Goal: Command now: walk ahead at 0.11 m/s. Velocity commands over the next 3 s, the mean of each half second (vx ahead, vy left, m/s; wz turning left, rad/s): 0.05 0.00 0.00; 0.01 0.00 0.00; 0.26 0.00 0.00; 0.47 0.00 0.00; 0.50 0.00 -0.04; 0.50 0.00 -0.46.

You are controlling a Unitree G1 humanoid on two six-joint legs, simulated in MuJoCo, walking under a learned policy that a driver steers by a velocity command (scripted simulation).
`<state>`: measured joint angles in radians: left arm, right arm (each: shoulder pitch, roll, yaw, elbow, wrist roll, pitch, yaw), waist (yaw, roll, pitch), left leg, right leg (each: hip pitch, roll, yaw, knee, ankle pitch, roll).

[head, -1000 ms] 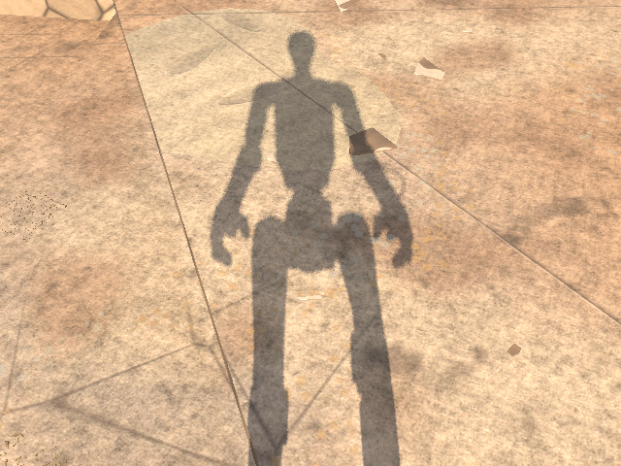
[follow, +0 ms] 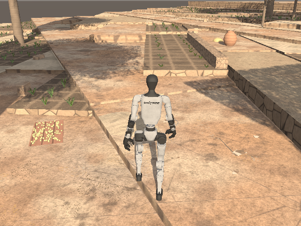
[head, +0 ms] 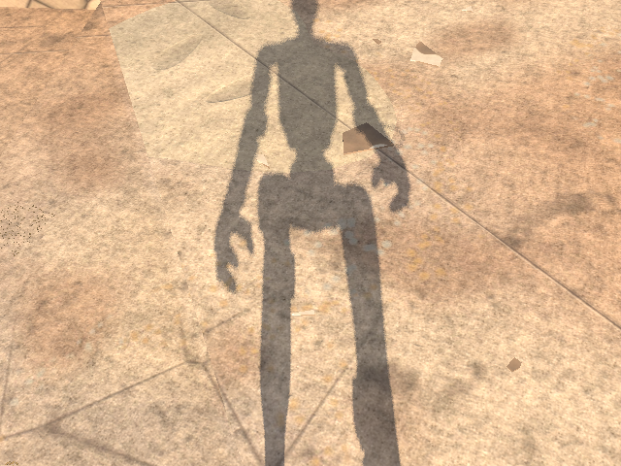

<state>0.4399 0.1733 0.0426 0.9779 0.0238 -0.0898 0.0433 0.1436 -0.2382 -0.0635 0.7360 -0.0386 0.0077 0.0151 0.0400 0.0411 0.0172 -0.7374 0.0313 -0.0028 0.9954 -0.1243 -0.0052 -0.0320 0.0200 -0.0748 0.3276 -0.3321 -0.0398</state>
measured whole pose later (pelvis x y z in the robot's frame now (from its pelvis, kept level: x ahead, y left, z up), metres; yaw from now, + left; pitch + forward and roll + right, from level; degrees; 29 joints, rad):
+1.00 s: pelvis +0.18 +0.04 -0.01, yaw +0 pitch -1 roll +0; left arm 0.28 0.19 0.01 1.00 0.02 0.00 0.06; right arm 0.27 -0.18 -0.01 0.93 -0.01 0.02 -0.03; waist 0.02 -0.02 0.02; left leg -0.22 -0.02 0.04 0.57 -0.40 -0.07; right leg -0.24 0.07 -0.05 0.61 -0.36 -0.09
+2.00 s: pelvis +0.57 +0.08 +0.00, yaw +0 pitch +0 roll +0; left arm 0.46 0.20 0.02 1.01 0.01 -0.11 0.01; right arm 0.13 -0.23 -0.03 0.82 -0.03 -0.03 0.05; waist 0.06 0.02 0.04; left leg -0.69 0.07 0.00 0.96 -0.13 0.03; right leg 0.03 0.18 -0.08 0.22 -0.26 -0.18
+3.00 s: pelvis +1.14 -0.01 +0.00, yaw -18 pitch +1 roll +0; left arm 0.38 0.26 0.06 0.90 0.00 -0.06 -0.01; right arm 0.13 -0.26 -0.03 0.76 -0.05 -0.03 0.02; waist 0.03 0.03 0.04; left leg -0.68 0.12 -0.04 0.98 -0.19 -0.04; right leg -0.13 0.16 0.05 0.30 -0.18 -0.14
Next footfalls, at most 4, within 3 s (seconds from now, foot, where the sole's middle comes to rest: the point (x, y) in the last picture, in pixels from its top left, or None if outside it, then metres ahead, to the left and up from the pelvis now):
0.14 left None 0.26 0.12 -0.78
0.66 right None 0.20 -0.03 -0.78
0.96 left None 0.20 0.13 -0.78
1.34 left None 0.28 0.16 -0.78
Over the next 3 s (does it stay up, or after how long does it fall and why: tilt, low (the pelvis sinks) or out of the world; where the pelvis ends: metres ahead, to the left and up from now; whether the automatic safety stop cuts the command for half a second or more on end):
stays up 1.14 -0.01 0.00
